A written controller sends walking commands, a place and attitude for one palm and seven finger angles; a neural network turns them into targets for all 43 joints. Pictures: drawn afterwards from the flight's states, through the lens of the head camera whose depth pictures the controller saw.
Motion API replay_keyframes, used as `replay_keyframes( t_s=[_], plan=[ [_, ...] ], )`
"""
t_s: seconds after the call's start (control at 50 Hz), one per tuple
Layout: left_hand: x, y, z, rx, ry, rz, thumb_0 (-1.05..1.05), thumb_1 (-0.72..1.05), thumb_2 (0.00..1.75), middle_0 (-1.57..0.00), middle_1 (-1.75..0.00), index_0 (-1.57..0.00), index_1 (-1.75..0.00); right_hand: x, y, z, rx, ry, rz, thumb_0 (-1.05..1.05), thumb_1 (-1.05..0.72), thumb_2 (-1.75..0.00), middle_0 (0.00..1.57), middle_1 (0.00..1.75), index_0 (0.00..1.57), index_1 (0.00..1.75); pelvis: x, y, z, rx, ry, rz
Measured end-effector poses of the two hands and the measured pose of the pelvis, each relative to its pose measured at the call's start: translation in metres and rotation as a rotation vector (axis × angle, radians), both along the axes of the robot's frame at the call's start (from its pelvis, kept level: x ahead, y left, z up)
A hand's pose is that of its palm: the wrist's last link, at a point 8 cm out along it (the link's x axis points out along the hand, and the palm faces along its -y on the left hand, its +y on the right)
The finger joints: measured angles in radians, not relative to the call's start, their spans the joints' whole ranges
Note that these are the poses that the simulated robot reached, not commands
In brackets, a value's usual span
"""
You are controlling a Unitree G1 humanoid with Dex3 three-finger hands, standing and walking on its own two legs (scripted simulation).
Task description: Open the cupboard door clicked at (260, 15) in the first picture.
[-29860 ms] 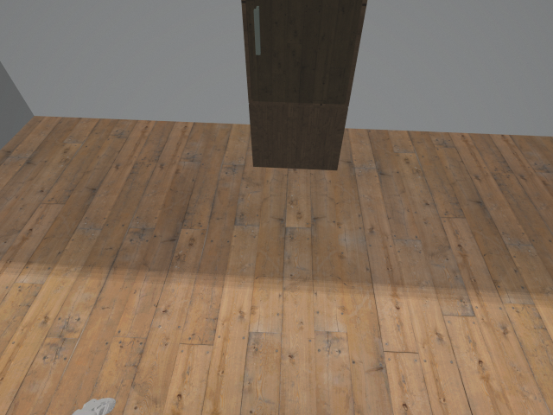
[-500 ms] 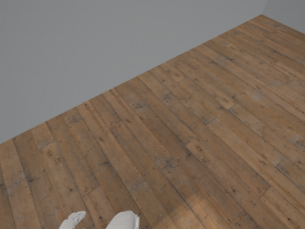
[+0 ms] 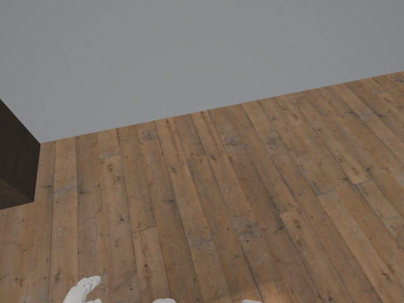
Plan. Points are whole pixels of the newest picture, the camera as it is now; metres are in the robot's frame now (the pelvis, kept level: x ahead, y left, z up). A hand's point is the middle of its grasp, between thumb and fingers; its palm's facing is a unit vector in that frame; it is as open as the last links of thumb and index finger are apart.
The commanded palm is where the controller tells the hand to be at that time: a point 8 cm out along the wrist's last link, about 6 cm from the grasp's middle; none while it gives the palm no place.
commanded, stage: turn to face it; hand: left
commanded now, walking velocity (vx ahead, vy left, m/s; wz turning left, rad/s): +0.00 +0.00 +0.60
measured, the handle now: out of the picture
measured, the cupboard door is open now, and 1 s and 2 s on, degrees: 45 45 45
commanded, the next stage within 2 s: take the last steps up to it in 1.62 s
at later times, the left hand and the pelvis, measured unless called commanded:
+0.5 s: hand out of the picture +0.00 +0.23 -0.18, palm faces +0.34 -0.91 -0.24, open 7.4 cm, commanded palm none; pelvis +0.00 +0.00 +0.00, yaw +19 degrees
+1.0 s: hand out of the picture -0.03 +0.16 -0.16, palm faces +0.60 -0.77 -0.22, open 7.4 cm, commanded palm none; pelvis +0.02 -0.03 +0.00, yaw +39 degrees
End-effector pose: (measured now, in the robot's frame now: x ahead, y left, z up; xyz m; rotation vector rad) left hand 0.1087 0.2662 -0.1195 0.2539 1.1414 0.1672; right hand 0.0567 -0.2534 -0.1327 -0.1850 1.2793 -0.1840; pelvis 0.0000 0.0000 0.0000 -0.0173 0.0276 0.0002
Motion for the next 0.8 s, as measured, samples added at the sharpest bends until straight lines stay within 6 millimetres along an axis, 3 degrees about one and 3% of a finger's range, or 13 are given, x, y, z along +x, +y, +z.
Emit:
replay_keyframes(
  t_s=[0.08, 0.18, 0.28, 0.36, 0.42, 0.52, 0.62, 0.72, 0.8],
  plan=[
    [-0.016, -0.011, 0.002, 0.028, -0.025, 0.038, 0.01, 0.9, 0.9, -0.2, -0.3, -0.2, -0.3, 0.017, -0.015, -0.013, 0.017, -0.002, 0.037, 0.01, -0.91, -0.9, 0.2, 0.3, 0.2, 0.3, -0.001, -0.012, -0.007, 0.021, -0.012, 0.057],
    [-0.048, -0.025, 0.003, -0.008, 0.022, 0.111, 0.01, 0.9, 0.9, -0.2, -0.3, -0.2, -0.3, 0.044, -0.017, -0.002, 0.016, -0.006, 0.102, 0.01, -0.91, -0.9, 0.2, 0.3, 0.2, 0.3, 0.001, -0.015, 0.002, 0.034, -0.019, 0.13],
    [-0.08, -0.029, -0.011, -0.066, 0.058, 0.198, 0.01, 0.9, 0.9, -0.2, -0.3, -0.21, -0.3, 0.078, 0.001, 0.008, 0.001, -0.028, 0.21, 0.01, -0.91, -0.9, 0.2, 0.3, 0.2, 0.3, 0.004, -0.01, 0.003, 0.045, -0.012, 0.203],
    [-0.111, -0.015, -0.034, -0.102, 0.093, 0.287, 0.01, 0.9, 0.9, -0.2, -0.3, -0.21, -0.3, 0.109, 0.024, 0.006, -0.027, -0.088, 0.306, 0.01, -0.91, -0.9, 0.2, 0.3, 0.2, 0.3, 0.004, 0.003, -0.012, 0.026, -0.005, 0.265],
    [-0.127, -0.003, -0.038, -0.091, 0.137, 0.341, 0.01, 0.9, 0.9, -0.2, -0.3, -0.21, -0.3, 0.119, 0.038, 0.011, -0.038, -0.11, 0.359, 0.01, -0.91, -0.9, 0.2, 0.3, 0.2, 0.3, 0.002, 0.005, -0.011, 0.023, -0.005, 0.295],
    [-0.13, 0.009, -0.022, -0.062, 0.108, 0.401, 0.01, 0.9, 0.9, -0.2, -0.3, -0.2, -0.3, 0.118, 0.049, 0.016, -0.033, -0.08, 0.41, 0.0, -0.91, -0.9, 0.2, 0.3, 0.2, 0.3, 0.004, 0.003, 0.0, 0.007, 0.0, 0.349],
    [-0.119, 0.01, -0.005, -0.024, 0.043, 0.433, 0.01, 0.91, 0.9, -0.2, -0.3, -0.2, -0.3, 0.116, 0.045, 0.01, -0.007, -0.032, 0.444, 0.0, -0.91, -0.9, 0.2, 0.3, 0.2, 0.3, 0.009, -0.007, 0.004, 0.0, 0.001, 0.408],
    [-0.109, -0.004, 0.003, 0.026, -0.032, 0.463, 0.01, 0.9, 0.9, -0.2, -0.3, -0.2, -0.3, 0.126, 0.029, -0.008, 0.023, 0.005, 0.468, 0.01, -0.91, -0.9, 0.2, 0.3, 0.21, 0.3, 0.019, -0.028, -0.004, 0.02, 0.008, 0.476],
    [-0.119, -0.026, 0.008, 0.035, -0.032, 0.503, 0.01, 0.9, 0.9, -0.2, -0.3, -0.2, -0.3, 0.143, 0.021, -0.014, 0.026, 0.018, 0.504, 0.01, -0.91, -0.9, 0.2, 0.3, 0.2, 0.3, 0.02, -0.037, -0.003, 0.029, -0.012, 0.536]
  ],
)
